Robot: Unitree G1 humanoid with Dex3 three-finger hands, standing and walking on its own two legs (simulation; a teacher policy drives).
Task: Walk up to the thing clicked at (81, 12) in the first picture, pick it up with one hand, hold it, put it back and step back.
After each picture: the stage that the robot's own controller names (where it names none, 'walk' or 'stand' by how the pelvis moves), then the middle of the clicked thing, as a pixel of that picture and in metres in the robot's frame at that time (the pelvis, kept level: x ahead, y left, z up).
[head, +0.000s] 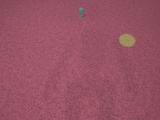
stand; (81, 12) +2.03 +0.00 -0.72
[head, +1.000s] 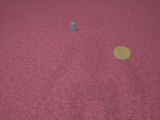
walk; (73, 26) +1.89 +0.20 -0.71
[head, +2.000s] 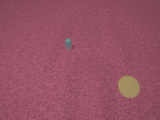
walk; (68, 44) +1.32 +0.23 -0.71
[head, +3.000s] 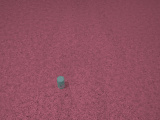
walk; (60, 82) +0.81 +0.19 -0.69
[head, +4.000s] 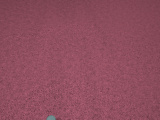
walk; out of the picture +0.44 +0.19 -0.71
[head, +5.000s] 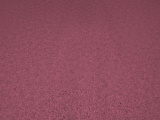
stand; out of the picture +0.39 +0.20 -0.72
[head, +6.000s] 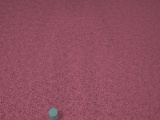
walk; (53, 114) +0.45 +0.16 -0.71
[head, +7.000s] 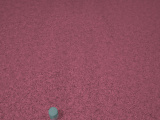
stand; (53, 113) +0.43 +0.19 -0.70
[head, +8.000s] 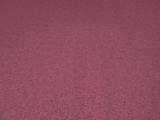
stand; out of the picture +0.36 +0.23 -0.71
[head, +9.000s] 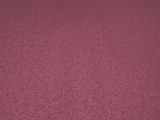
stand; out of the picture +0.34 +0.21 -0.72
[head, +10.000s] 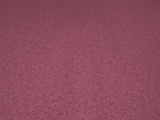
stand; out of the picture +0.35 +0.21 -0.73
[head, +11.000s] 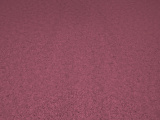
stand; out of the picture +0.33 +0.21 -0.73
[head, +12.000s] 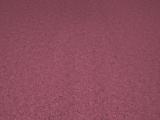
go down; out of the picture +0.33 +0.21 -0.73
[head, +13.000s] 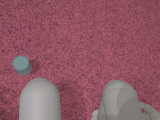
go down; (22, 66) +0.41 +0.25 -0.32
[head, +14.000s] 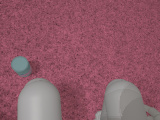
approach; (22, 67) +0.41 +0.26 -0.29
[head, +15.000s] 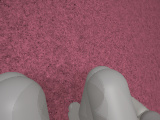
close in; out of the picture +0.38 +0.29 -0.21
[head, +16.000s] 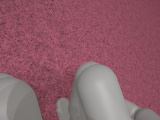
close; out of the picture +0.38 +0.30 -0.21
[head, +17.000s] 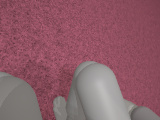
lift; out of the picture +0.38 +0.30 -0.22
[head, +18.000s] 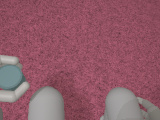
lift; (13, 81) +0.32 +0.24 -0.05
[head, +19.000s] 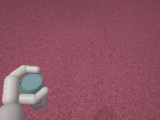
hold; (35, 91) +0.32 +0.17 +0.03
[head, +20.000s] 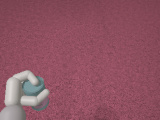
hold; (36, 93) +0.32 +0.17 +0.00
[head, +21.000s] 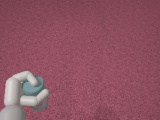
hold; (36, 94) +0.32 +0.18 +0.00
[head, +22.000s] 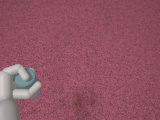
crouch; (28, 84) +0.35 +0.19 -0.05
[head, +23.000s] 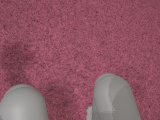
lower; out of the picture +0.45 +0.28 -0.10
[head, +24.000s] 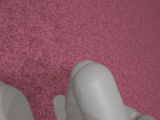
lower; out of the picture +0.40 +0.31 -0.22
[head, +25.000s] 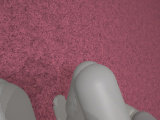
lower; out of the picture +0.40 +0.32 -0.22
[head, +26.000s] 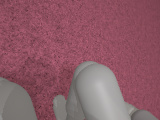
lower; out of the picture +0.39 +0.32 -0.22
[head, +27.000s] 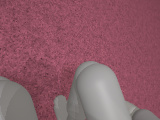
lower; out of the picture +0.39 +0.31 -0.22
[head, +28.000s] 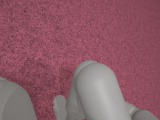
open; out of the picture +0.39 +0.31 -0.22
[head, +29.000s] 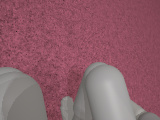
stand; out of the picture +0.39 +0.29 -0.22
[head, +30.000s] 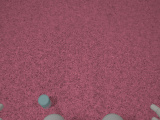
stand; (45, 101) +0.39 +0.22 -0.54
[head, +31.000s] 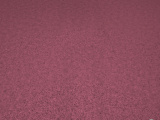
stand; out of the picture +0.36 +0.21 -0.67
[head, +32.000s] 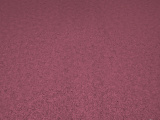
stand; out of the picture +0.36 +0.21 -0.67
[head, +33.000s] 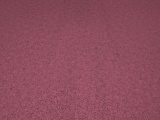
stand; out of the picture +0.37 +0.20 -0.71
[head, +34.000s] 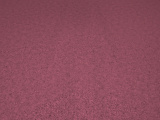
stand; out of the picture +0.37 +0.21 -0.72
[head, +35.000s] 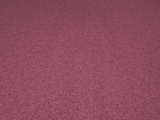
stand; out of the picture +0.34 +0.21 -0.73
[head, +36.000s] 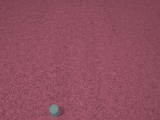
walk; (54, 111) +0.41 +0.17 -0.69
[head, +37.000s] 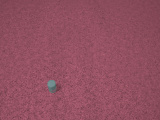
walk; (52, 86) +0.62 +0.22 -0.70
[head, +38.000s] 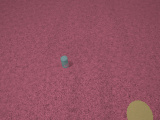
stand; (64, 61) +0.95 +0.24 -0.70
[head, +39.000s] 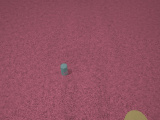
stand; (64, 69) +0.95 +0.19 -0.72
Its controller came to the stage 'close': yes
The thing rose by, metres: 0.71
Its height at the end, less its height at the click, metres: +0.00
